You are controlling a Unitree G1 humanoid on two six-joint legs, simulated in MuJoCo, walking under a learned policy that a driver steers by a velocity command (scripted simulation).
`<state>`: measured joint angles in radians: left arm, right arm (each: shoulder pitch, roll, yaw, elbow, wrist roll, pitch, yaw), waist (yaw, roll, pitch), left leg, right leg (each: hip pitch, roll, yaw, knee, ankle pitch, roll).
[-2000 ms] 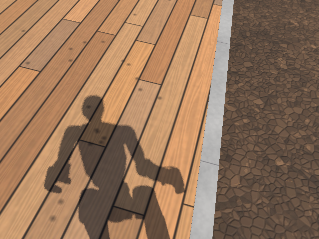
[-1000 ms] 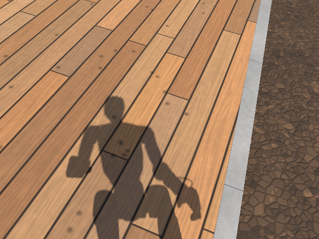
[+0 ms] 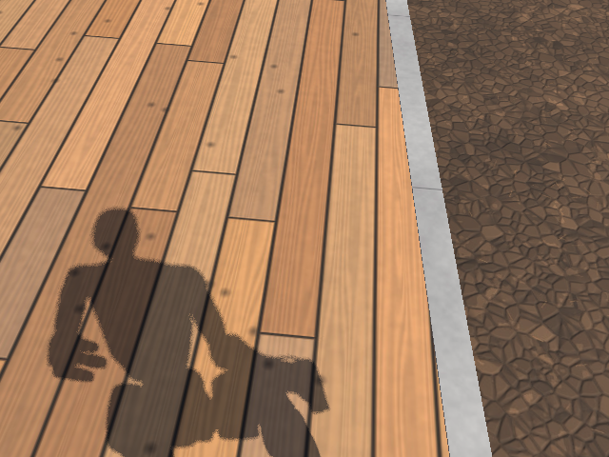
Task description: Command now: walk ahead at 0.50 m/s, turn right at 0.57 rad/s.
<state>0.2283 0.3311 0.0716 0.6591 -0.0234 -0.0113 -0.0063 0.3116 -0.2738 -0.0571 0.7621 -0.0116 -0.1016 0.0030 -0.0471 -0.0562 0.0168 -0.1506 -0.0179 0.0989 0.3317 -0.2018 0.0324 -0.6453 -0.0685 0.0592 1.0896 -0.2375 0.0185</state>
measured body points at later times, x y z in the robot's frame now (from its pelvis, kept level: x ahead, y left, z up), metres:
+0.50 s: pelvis +0.27 -0.07 +0.00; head +0.29 -0.08 +0.45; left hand +0.38 +0.19 -0.11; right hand +0.36 -0.36 -0.12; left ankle +0.32 +0.10 -0.66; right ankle +0.26 -0.16 -0.74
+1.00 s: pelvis +0.55 +0.00 -0.01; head +0.58 +0.02 +0.44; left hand +0.64 +0.30 -0.11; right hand +0.71 -0.25 -0.11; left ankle +0.57 +0.07 -0.74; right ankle +0.58 -0.17 -0.66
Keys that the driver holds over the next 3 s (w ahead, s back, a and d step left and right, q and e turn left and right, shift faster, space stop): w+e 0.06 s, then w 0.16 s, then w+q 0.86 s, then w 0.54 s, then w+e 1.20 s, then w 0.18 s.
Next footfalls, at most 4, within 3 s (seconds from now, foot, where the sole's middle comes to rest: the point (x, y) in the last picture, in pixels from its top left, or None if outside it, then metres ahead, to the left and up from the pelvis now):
0.26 right None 0.30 -0.16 -0.78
0.80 left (261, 407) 0.61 0.07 -0.78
1.30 right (306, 288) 0.93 -0.04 -0.78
1.82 left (182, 240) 1.10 0.29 -0.78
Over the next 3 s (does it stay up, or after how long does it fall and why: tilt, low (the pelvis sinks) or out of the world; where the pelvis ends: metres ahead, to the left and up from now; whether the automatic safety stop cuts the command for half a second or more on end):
stays up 1.61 0.18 0.00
